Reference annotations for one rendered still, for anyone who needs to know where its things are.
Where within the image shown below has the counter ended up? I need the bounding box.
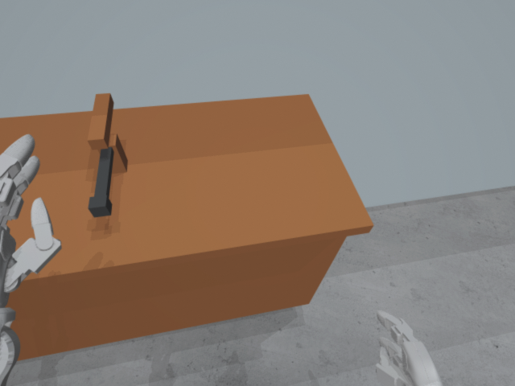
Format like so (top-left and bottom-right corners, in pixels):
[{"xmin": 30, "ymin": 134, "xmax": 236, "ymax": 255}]
[{"xmin": 0, "ymin": 93, "xmax": 374, "ymax": 361}]

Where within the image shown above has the left robot forearm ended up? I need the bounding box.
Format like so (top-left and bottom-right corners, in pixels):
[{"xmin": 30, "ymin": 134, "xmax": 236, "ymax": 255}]
[{"xmin": 0, "ymin": 307, "xmax": 20, "ymax": 386}]

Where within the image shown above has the right robot hand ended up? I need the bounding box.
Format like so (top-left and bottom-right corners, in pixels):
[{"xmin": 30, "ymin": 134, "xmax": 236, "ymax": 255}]
[{"xmin": 376, "ymin": 310, "xmax": 443, "ymax": 386}]

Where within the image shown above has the left robot hand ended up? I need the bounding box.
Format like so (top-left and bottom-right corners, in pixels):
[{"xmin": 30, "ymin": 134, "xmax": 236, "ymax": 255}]
[{"xmin": 0, "ymin": 134, "xmax": 62, "ymax": 308}]

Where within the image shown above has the tap lever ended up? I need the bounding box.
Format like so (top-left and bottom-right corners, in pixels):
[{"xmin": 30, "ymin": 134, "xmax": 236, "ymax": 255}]
[{"xmin": 88, "ymin": 147, "xmax": 114, "ymax": 217}]

